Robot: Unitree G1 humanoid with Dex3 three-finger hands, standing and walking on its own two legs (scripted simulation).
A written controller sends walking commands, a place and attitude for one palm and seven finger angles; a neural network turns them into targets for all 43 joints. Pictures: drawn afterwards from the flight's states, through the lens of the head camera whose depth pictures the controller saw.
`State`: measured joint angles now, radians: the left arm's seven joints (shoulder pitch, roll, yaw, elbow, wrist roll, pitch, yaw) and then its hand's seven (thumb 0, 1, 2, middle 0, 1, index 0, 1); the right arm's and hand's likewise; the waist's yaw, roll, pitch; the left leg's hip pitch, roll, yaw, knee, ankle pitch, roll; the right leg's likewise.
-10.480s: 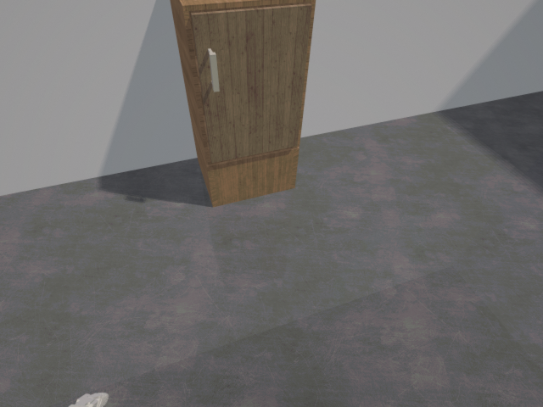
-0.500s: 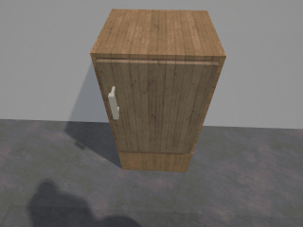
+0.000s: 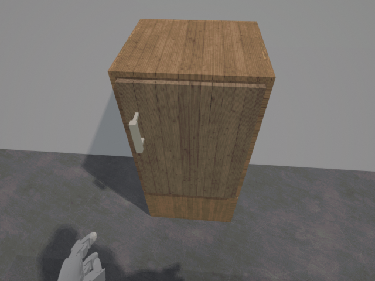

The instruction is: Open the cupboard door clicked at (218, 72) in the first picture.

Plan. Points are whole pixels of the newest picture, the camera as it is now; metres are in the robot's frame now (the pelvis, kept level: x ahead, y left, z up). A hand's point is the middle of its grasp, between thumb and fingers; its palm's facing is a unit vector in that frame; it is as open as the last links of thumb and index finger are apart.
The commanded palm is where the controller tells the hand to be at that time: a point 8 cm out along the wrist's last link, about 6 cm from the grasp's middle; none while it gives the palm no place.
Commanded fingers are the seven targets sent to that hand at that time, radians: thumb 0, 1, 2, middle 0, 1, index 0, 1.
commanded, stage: raise the hand with hooked fingers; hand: left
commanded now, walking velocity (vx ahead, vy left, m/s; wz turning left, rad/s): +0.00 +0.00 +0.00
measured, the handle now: (138, 133) +0.55 +0.19 -0.04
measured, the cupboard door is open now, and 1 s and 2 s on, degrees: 0 0 0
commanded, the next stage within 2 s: move the hooked fingers beside the handle in 1.96 s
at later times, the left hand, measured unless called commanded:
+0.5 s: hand (95, 267) +0.17 +0.21 -0.05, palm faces -0.05 -1.00 -0.08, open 9.9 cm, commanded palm +0.15 +0.27 -0.05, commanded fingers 0.00 0.13 0.57 -0.25 -0.80 -0.25 -0.80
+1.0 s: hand (77, 251) +0.20 +0.26 -0.05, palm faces -0.07 -1.00 -0.04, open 12.9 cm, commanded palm +0.18 +0.32 -0.04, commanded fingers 0.00 -0.45 0.32 -0.30 -1.17 -0.30 -1.17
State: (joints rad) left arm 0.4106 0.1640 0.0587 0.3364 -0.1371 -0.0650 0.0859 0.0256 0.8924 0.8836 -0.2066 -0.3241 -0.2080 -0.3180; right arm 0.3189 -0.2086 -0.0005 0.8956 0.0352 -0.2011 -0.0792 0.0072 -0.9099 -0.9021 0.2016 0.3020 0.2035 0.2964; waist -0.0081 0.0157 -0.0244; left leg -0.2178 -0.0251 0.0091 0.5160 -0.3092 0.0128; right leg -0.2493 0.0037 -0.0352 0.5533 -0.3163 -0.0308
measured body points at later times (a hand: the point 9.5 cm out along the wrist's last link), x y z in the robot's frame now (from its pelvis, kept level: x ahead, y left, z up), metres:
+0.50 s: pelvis -0.06 -0.01 -0.11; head +0.01 +0.01 +0.34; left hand +0.16 +0.26 -0.04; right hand +0.17 -0.23 -0.17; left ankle -0.02 +0.11 -0.73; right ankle -0.02 -0.10 -0.73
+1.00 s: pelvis -0.06 +0.03 -0.09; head +0.02 +0.06 +0.35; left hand +0.19 +0.31 -0.05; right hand +0.12 -0.23 -0.15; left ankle -0.02 +0.11 -0.73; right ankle -0.02 -0.10 -0.73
